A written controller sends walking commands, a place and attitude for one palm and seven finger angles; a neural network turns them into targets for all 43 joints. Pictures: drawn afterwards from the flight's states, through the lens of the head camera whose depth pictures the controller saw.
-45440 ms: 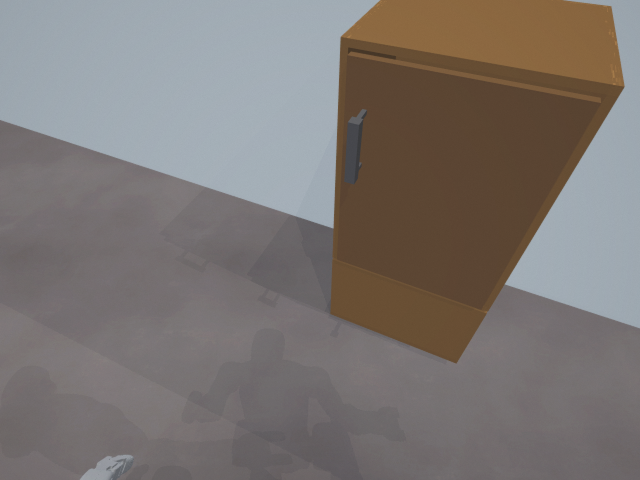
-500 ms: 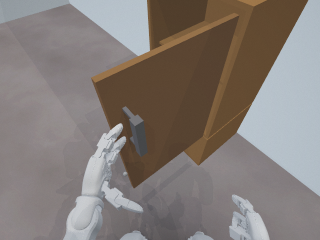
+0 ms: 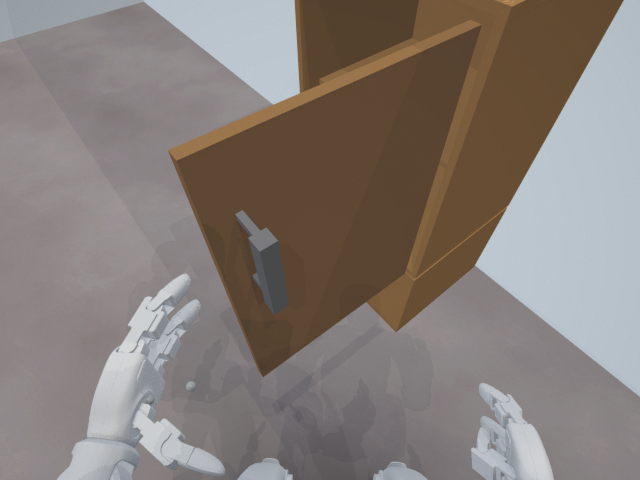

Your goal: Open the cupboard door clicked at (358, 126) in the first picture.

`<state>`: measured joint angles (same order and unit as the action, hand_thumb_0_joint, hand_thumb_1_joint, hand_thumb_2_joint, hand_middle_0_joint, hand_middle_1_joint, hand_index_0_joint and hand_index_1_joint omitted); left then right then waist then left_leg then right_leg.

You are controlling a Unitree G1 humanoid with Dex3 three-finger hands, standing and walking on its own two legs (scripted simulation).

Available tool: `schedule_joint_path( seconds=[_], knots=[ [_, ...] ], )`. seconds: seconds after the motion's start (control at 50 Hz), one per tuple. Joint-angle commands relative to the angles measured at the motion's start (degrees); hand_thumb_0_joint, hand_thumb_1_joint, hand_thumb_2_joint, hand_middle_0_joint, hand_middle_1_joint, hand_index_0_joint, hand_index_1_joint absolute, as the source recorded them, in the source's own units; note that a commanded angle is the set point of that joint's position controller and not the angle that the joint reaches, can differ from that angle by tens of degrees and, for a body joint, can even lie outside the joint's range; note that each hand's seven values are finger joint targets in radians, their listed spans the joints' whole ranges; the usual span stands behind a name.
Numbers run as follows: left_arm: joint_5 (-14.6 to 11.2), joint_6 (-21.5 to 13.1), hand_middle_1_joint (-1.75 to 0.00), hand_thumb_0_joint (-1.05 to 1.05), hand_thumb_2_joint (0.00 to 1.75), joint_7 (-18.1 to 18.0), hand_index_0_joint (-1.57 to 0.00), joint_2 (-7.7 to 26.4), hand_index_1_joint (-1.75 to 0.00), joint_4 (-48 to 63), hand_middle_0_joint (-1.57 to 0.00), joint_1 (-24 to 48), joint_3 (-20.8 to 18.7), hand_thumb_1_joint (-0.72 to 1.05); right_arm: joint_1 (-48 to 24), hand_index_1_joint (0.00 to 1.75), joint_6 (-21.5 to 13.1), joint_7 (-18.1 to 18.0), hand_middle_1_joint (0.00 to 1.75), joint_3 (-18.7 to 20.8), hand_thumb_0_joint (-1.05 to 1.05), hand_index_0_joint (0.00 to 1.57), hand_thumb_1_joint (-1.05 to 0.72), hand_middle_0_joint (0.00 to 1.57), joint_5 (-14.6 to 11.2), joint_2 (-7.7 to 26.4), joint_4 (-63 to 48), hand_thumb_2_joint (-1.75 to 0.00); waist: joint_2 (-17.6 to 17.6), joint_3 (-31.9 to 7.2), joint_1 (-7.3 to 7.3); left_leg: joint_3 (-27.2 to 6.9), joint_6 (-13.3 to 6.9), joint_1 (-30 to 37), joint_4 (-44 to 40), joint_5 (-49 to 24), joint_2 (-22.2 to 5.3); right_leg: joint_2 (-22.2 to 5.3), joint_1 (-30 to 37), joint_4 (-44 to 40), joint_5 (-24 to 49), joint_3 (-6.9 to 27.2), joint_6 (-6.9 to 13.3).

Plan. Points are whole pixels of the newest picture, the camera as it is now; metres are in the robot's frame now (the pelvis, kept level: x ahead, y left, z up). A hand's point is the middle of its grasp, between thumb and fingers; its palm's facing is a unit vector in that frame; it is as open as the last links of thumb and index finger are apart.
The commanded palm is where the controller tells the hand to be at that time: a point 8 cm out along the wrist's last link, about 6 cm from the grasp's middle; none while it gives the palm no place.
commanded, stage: slide the hand sideways off the handle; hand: left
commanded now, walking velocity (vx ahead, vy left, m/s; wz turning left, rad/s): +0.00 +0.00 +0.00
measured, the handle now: (261, 264) +0.36 +0.10 +0.07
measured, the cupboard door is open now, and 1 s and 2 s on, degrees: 89 89 89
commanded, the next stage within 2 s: draw the hand back to the body in 0.02 s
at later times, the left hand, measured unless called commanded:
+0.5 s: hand (138, 381) +0.20 +0.19 +0.11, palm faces -0.03 -1.00 -0.08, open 16.3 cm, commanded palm +0.17 +0.25 +0.12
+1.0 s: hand (30, 340) +0.21 +0.26 +0.17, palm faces +0.33 -0.86 -0.39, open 13.0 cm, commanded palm +0.16 +0.30 +0.19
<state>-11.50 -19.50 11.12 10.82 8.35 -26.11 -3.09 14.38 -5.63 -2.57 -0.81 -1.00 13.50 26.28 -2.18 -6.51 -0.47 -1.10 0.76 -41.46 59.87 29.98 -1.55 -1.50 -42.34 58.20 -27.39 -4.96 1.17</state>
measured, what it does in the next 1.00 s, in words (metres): rises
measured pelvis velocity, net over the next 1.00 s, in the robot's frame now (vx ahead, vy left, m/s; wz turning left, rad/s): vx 0.02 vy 0.03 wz -0.01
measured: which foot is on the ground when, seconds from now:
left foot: down 0.00-1.00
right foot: down 0.00-1.00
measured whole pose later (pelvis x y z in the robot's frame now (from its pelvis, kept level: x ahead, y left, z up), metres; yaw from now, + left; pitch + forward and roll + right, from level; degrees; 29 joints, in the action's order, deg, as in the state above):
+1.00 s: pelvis +0.02 +0.03 +0.06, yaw +0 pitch -1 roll -1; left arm -1.8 -2.3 -7.9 18.0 21.8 -30.2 -10.9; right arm 13.6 -8.4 -6.5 -4.0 -0.4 12.4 33.4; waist -3.1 -1.2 -3.1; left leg 0.8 -1.4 -13.1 34.0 20.3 0.1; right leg -2.1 -13.9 31.7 -17.1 -3.5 -1.2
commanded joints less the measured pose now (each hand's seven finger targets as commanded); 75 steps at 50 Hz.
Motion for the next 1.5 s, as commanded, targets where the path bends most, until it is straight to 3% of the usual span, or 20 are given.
schedule_joint_path(
  seconds=[0.0,0.1,0.16,0.2,0.28,0.34,0.42,0.5,0.6,0.62,0.66,0.68,0.78,0.94,1.0,1.1,1.16,1.3,1.36,1.48],
  knots=[
    [-2.15,-3.95,-0.3,0.0,0.3,1.76,-0.15,4.52,-0.3,13.65,-0.15,0.89,-3.46,-0.5,-2.87,0.3,-3.68,-0.59,0.3,2.85,0.0,0.2,-0.9,0.2,-0.06,5.8,-9.47,-0.9,2.47,-10.59,0.9,0.18,-1.14,1.14,-6.59,-14.62,3.05,1.27,11.47,-9.02,15.71,4.36,-0.28],
    [-2.14,-4.11,-0.3,0.0,0.3,1.91,-0.15,3.93,-0.3,14.22,-0.15,2.26,-2.17,-0.5,-2.88,0.3,-4.75,-0.76,0.3,2.83,0.0,0.2,-0.9,0.2,-0.08,6.07,-9.5,-0.9,1.51,-10.18,1.18,-0.31,-1.08,0.98,-6.42,-12.99,2.95,1.39,8.98,-8.32,11.94,3.59,-0.07],
    [-2.05,-3.14,-0.3,0.0,0.3,0.89,-0.15,8.35,-0.3,18.67,-0.15,2.6,-5.99,-0.5,-2.94,0.3,-4.71,-1.06,0.3,2.87,0.0,0.2,-0.9,0.2,-0.34,6.19,-10.1,-0.9,0.25,-13.38,-0.01,-0.39,-1.25,3.34,-7.88,-14.0,2.91,1.47,11.9,-8.91,12.42,3.67,0.15],
    [-2.04,-1.8,-0.3,0.0,0.3,0.23,-0.15,8.24,-0.3,20.41,-0.15,0.49,-6.22,-0.5,-2.67,0.3,-4.5,-1.12,0.3,2.59,0.0,0.2,-0.9,0.2,-0.64,5.59,-10.64,-0.9,-0.5,-13.53,-0.46,-0.34,-1.25,5.11,-9.42,-15.26,2.87,1.69,13.33,-9.2,14.3,2.8,0.18],
    [-3.0,1.56,-0.3,0.0,0.3,-0.39,-0.15,8.12,-0.3,17.69,-0.15,-1.03,-8.22,-0.5,-3.56,0.3,-3.88,-1.45,0.3,2.15,0.0,0.2,-0.9,0.2,-1.25,5.42,-10.33,-0.9,1.85,-8.22,-0.13,-0.39,-1.12,4.51,-11.38,-12.76,2.56,1.95,13.53,-12.01,11.34,2.63,-0.19],
    [-3.67,3.59,-0.3,0.0,0.3,0.35,-0.15,6.85,-0.3,17.92,-0.15,-0.61,-6.64,-0.5,-4.02,0.3,-4.29,-1.58,0.3,1.59,0.0,0.2,-0.9,0.2,-1.4,5.92,-10.57,-0.9,1.31,-5.32,0.42,-0.77,-1.21,5.51,-13.09,-11.22,2.36,2.14,13.02,-13.61,9.15,1.86,-0.21],
    [-4.61,5.11,-0.3,0.0,0.3,1.97,-0.15,9.29,-0.3,19.07,-0.15,0.1,-8.96,-0.5,-3.48,0.3,-5.22,-2.1,0.3,1.31,0.0,0.2,-0.9,0.2,-1.38,6.31,-10.23,-0.9,2.17,-5.36,0.29,-0.99,-1.27,7.45,-14.42,-11.35,2.21,2.08,14.57,-15.25,9.09,1.98,-0.39],
    [-5.51,5.37,-0.3,0.0,0.3,2.85,-0.15,10.63,-0.3,21.52,-0.15,1.46,-10.99,-0.5,-3.8,0.3,-6.43,-2.34,0.3,0.79,0.0,0.2,-0.9,0.2,-1.5,6.13,-9.68,-0.9,-0.73,-5.26,-0.29,-1.2,-1.12,10.2,-16.18,-12.75,2.17,2.19,16.27,-16.04,10.56,1.47,-0.18],
    [-6.82,6.49,-0.3,0.0,0.37,3.6,-0.16,11.9,-0.3,23.34,-0.16,1.62,-13.46,-0.32,-4.48,0.3,-7.98,-2.44,0.3,0.47,0.0,0.2,-0.9,0.2,-1.89,6.21,-8.49,-0.9,-2.75,-5.04,-0.99,-1.45,-0.87,13.32,-18.15,-15.76,2.04,2.36,18.91,-17.16,14.14,0.68,0.01],
    [2.98,8.56,-0.3,0.0,0.39,-5.95,-0.16,20.45,-0.3,27.51,-0.16,2.28,-15.34,-0.29,-4.68,0.3,-7.14,-3.79,0.3,0.73,0.0,0.2,-0.9,0.2,-0.7,5.76,-8.31,-0.9,-3.61,-6.31,-3.5,-0.4,-1.35,14.13,-21.12,-16.38,1.7,0.87,21.87,-20.24,14.25,3.49,0.69],
    [4.91,12.01,-0.3,0.0,0.42,-12.23,-0.16,11.85,-0.3,25.57,-0.16,-3.83,-10.36,-0.22,-4.69,0.3,-6.67,-4.1,0.3,-0.04,0.0,0.2,-0.9,0.2,-0.14,4.7,-7.94,-0.9,-0.78,-0.65,-1.78,-0.55,-1.05,14.09,-23.23,-14.25,1.67,0.67,20.95,-22.51,11.62,2.44,0.27],
    [6.15,12.95,-0.3,0.0,0.43,-13.76,-0.16,10.61,-0.3,25.16,-0.16,-4.05,-9.07,-0.18,-4.29,0.3,-6.18,-4.0,0.3,0.02,0.0,0.2,-0.9,0.2,-0.33,4.62,-7.08,-0.9,-2.41,0.78,-1.38,-0.28,-1.12,15.42,-23.73,-15.12,1.31,0.57,21.3,-23.07,12.52,2.15,0.19],
    [9.13,13.65,-0.3,0.0,0.51,-18.27,-0.17,13.65,-0.3,27.0,-0.17,-1.56,-10.72,-0.01,-5.45,0.3,-5.68,-4.28,0.3,0.01,0.0,0.2,-0.9,0.2,0.34,5.31,-5.28,-0.9,0.39,-0.19,-1.43,-0.23,-1.49,21.37,-27.95,-18.54,0.9,0.57,26.39,-26.46,15.28,1.51,-0.08],
    [10.14,13.42,-0.3,0.0,0.63,-20.24,-0.18,16.15,-0.3,26.17,-0.18,0.15,-15.2,0.27,-8.15,0.3,-6.07,-4.39,0.3,-0.18,0.0,0.2,-0.9,0.2,0.88,5.22,-1.96,-0.9,-0.54,0.93,-2.67,0.19,-1.32,28.18,-33.88,-25.86,0.63,0.52,34.09,-31.33,20.72,1.22,0.04],
    [10.19,13.09,-0.3,0.0,0.68,-20.09,-0.18,15.39,-0.3,26.8,-0.18,0.69,-15.38,0.37,-8.2,0.3,-6.25,-3.84,0.3,-0.18,0.0,0.2,-0.9,0.2,1.11,4.98,-1.02,-0.9,-3.32,1.93,-2.65,0.2,-0.81,30.4,-35.64,-29.98,0.35,0.52,35.51,-32.52,22.62,1.08,-0.03],
    [10.01,12.84,-0.3,0.0,0.75,-19.68,-0.19,16.19,-0.3,27.12,-0.19,0.57,-17.61,0.55,-8.95,0.3,-6.01,-2.93,0.3,0.44,0.0,0.2,-0.9,0.2,1.37,5.25,-0.09,-0.9,-1.72,1.85,-3.09,0.5,-0.58,33.01,-37.36,-35.74,-0.12,0.87,38.3,-34.34,26.67,1.13,-0.17],
    [9.66,12.84,-0.3,0.0,0.8,-19.53,-0.19,17.28,-0.3,25.63,-0.19,0.68,-20.15,0.65,-9.35,0.3,-5.09,-2.79,0.3,0.7,0.0,0.2,-0.9,0.2,1.44,5.11,0.29,-0.9,-0.01,2.66,-3.4,1.18,-0.75,33.31,-38.21,-35.64,-0.01,0.98,39.84,-35.47,28.28,1.27,-0.17],
    [9.22,11.79,-0.3,0.0,0.9,-19.47,-0.2,19.31,-0.3,27.47,-0.2,5.11,-23.63,0.9,-10.39,0.3,-4.24,-2.69,0.3,1.04,0.0,0.2,-0.9,0.2,1.39,4.93,0.94,-0.9,-3.72,2.22,-3.47,1.7,-0.9,35.44,-39.34,-34.11,0.4,1.1,40.82,-37.3,28.0,1.78,-0.18],
    [9.14,12.24,-0.3,0.0,0.9,-18.95,-0.2,16.23,-0.3,24.27,-0.2,3.18,-20.76,0.9,-10.33,0.3,-3.98,-2.39,0.3,1.26,0.0,0.2,-0.9,0.2,1.39,5.14,1.27,-0.9,-1.43,4.2,-3.09,1.86,-1.17,35.44,-39.74,-33.91,0.25,1.16,40.17,-38.02,28.09,1.66,-0.39],
    [9.15,11.96,-0.3,0.0,0.9,-18.99,-0.2,18.35,-0.3,24.9,-0.2,3.7,-22.42,0.9,-10.97,0.3,-3.58,-2.53,0.3,1.77,0.0,0.2,-0.9,0.2,1.56,5.33,1.23,-0.9,0.18,2.34,-3.63,2.14,-1.62,36.11,-39.99,-32.36,0.7,1.14,41.32,-38.58,28.35,2.11,-0.5]
  ],
)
